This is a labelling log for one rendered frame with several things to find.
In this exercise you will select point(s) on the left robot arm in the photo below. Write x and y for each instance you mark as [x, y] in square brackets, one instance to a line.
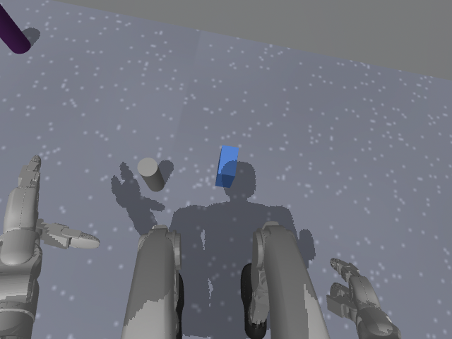
[20, 267]

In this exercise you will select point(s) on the right robot foot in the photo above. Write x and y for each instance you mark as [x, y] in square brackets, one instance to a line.
[252, 330]

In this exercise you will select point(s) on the right robot arm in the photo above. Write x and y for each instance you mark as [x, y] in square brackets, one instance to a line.
[373, 323]

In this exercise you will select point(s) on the right robot hand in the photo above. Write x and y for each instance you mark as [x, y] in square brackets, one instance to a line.
[346, 302]

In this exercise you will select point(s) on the left robot hand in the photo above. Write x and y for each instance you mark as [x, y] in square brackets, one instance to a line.
[22, 213]

